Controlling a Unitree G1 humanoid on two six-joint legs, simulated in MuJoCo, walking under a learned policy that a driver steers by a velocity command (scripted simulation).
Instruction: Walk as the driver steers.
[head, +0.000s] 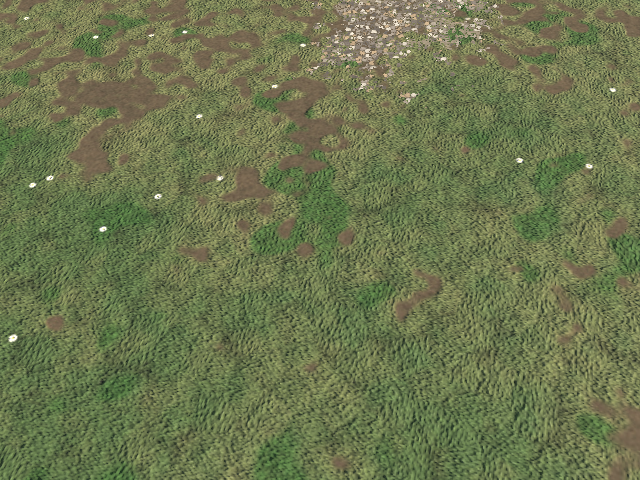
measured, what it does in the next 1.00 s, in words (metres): walks ahead: left foot, then right foot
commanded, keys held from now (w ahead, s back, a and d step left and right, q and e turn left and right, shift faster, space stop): w+q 0.18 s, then w+e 0.82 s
